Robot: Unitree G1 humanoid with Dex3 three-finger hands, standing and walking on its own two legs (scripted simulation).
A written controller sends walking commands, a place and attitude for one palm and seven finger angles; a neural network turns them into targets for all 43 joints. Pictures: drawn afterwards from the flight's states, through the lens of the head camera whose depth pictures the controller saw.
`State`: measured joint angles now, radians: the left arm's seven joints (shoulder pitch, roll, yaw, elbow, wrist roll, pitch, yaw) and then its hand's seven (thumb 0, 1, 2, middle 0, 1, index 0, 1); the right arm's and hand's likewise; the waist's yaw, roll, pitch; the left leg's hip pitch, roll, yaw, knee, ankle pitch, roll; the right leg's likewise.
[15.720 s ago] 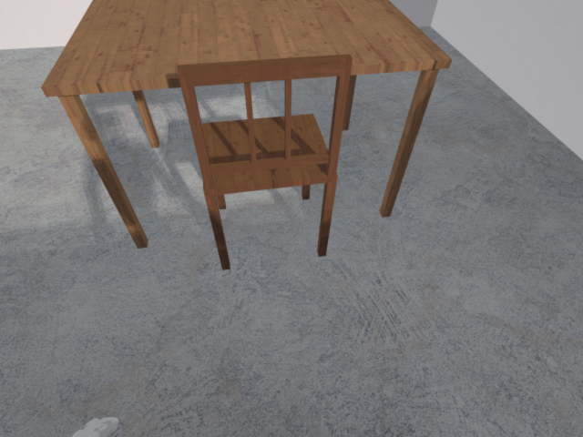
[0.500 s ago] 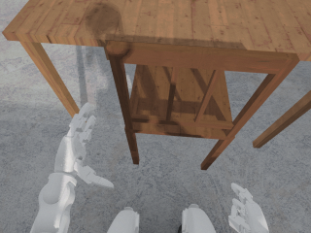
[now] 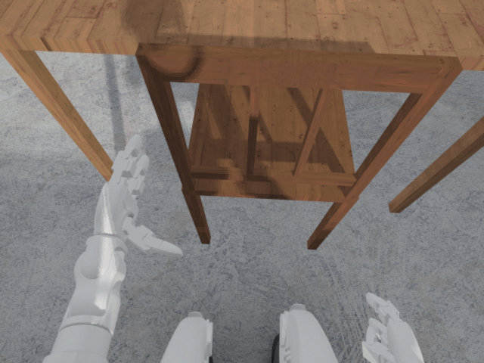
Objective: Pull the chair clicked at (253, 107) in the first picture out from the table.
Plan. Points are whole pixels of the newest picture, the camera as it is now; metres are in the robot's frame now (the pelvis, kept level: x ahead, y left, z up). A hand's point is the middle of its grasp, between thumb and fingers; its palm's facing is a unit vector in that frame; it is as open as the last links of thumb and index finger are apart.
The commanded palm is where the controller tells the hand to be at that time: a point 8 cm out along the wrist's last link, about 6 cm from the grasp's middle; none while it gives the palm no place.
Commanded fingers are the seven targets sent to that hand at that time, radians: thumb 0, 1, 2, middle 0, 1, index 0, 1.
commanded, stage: aim the fingers beside a spindle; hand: left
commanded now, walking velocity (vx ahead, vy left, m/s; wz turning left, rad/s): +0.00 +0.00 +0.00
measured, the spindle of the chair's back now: (252, 135) +0.50 -0.01 +0.02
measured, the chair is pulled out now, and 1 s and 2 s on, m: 0.00 0.00 0.00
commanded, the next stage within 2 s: none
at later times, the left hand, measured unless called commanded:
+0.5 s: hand (161, 203) +0.36 +0.14 +0.02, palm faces -0.08 -1.00 -0.04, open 17.0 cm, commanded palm +0.34 +0.18 +0.02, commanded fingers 0.00 -0.50 0.30 -0.06 -0.08 -0.06 -0.08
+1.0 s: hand (169, 206) +0.36 +0.12 +0.02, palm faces -0.10 -0.99 -0.03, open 16.9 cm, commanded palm +0.34 +0.18 +0.02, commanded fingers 0.00 -0.50 0.30 -0.06 -0.08 -0.06 -0.08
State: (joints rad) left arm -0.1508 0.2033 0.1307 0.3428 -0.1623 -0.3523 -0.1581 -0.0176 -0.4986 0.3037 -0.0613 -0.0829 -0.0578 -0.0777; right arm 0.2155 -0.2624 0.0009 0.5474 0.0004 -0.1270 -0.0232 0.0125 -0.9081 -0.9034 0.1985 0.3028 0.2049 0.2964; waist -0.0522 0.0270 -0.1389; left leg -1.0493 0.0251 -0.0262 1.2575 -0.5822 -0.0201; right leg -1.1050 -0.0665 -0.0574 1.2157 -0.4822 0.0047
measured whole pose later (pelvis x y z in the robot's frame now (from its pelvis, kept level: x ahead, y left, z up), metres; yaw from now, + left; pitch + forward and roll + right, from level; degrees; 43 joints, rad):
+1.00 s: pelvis +0.00 +0.01 -0.01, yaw +0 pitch +23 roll -1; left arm -0.20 0.16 0.07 0.39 -0.13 -0.40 -0.10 -0.02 -0.50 0.30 -0.06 -0.08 -0.06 -0.08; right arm 0.21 -0.25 0.00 0.55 -0.01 -0.06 -0.01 0.01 -0.91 -0.90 0.20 0.30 0.21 0.30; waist -0.05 0.03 -0.15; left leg -1.09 0.02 -0.02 1.28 -0.59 -0.01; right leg -1.14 -0.07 -0.04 1.23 -0.48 0.02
